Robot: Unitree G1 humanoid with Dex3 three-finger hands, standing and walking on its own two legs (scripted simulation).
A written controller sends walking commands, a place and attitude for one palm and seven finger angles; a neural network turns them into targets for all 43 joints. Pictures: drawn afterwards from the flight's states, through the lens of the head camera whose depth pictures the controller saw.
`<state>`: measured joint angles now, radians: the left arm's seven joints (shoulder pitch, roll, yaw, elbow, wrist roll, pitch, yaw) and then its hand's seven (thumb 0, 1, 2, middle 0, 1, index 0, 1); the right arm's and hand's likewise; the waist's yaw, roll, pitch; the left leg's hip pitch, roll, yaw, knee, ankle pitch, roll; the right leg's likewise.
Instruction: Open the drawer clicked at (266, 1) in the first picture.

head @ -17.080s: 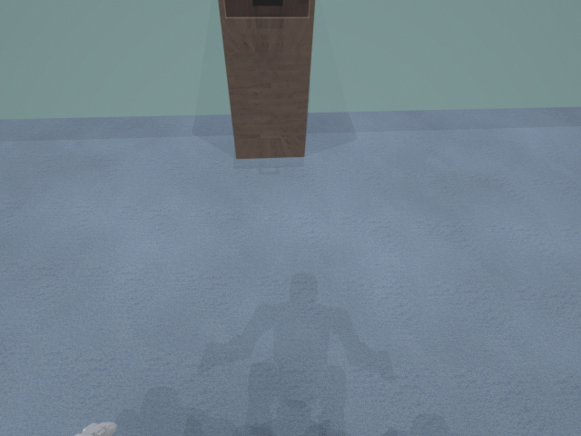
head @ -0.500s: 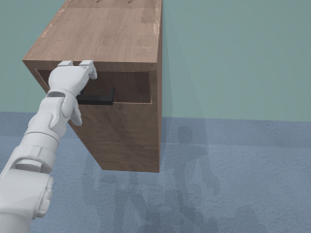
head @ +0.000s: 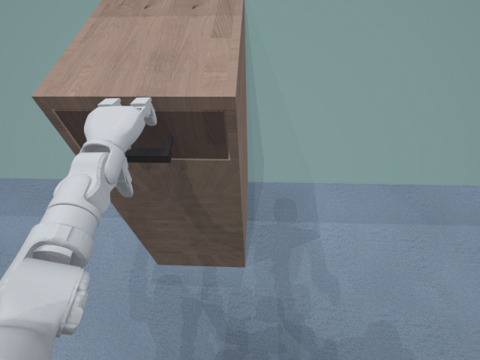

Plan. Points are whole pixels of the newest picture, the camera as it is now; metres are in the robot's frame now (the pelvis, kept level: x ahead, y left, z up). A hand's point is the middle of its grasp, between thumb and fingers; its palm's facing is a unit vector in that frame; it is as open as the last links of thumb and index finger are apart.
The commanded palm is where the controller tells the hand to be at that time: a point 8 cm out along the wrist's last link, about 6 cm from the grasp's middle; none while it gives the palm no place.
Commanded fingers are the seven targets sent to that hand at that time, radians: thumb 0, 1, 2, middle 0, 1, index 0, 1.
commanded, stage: re-aim the fingers above the handle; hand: left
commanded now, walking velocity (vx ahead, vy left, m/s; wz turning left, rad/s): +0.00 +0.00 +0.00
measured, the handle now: (144, 147) +0.51 +0.21 +0.03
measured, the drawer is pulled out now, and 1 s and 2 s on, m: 0.00 0.00 0.00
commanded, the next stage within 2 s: lower the fingers behind the handle in 1.26 s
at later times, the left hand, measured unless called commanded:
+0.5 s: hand (131, 150) +0.45 +0.20 +0.09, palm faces -0.01 -0.02 -1.00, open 13.9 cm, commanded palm +0.43 +0.22 +0.15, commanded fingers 0.00 -0.50 0.30 -0.30 -1.20 -0.30 -1.20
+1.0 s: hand (125, 146) +0.46 +0.22 +0.09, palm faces +0.00 -0.01 -1.00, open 13.8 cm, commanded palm +0.43 +0.23 +0.15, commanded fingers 0.00 -0.50 0.30 -0.30 -1.20 -0.30 -1.20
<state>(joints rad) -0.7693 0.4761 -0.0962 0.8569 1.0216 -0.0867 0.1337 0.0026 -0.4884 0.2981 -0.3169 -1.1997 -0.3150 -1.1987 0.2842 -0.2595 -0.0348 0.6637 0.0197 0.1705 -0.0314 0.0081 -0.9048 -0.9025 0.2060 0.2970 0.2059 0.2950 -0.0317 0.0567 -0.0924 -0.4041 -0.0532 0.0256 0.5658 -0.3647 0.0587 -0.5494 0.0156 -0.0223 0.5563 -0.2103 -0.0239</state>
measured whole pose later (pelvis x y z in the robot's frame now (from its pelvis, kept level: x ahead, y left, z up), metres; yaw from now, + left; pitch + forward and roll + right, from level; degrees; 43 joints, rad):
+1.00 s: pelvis +0.00 -0.01 +0.00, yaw +0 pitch +12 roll +0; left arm -0.75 0.50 -0.06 0.84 1.03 -0.11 0.16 0.00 -0.49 0.30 -0.32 -1.20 -0.32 -1.20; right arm 0.27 -0.26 -0.04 0.66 0.02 0.16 -0.04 0.01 -0.90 -0.90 0.21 0.30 0.21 0.30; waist -0.03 0.05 -0.09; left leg -0.41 -0.05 0.03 0.57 -0.37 0.05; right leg -0.56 0.02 -0.02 0.57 -0.22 -0.03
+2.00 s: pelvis +0.00 +0.00 -0.01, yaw +0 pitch +15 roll +0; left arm -0.76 0.49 -0.06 0.93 1.06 -0.12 0.23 0.00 -0.49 0.30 -0.33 -1.22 -0.32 -1.20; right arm 0.29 -0.26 -0.04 0.67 0.01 0.15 -0.04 0.01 -0.90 -0.90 0.21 0.30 0.21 0.30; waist -0.05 0.04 -0.10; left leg -0.51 -0.05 0.02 0.65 -0.39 0.05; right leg -0.64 0.02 -0.03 0.62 -0.23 -0.03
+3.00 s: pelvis -0.02 +0.00 -0.02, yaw -1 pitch +17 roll +0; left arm -0.82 0.52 -0.08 0.98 1.06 -0.08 0.24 0.00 -0.49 0.30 -0.21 -1.26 -0.32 -1.21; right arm 0.35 -0.27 -0.02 0.64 0.02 0.15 -0.04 0.01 -0.90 -0.90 0.21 0.30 0.21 0.30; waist -0.07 0.04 -0.13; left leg -0.66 -0.04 0.04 0.78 -0.43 0.06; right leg -0.79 0.02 -0.02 0.72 -0.24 -0.03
